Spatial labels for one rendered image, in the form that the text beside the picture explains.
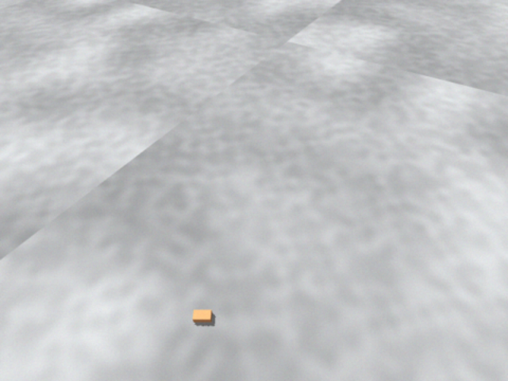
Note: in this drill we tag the small box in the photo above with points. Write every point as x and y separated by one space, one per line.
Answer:
202 316

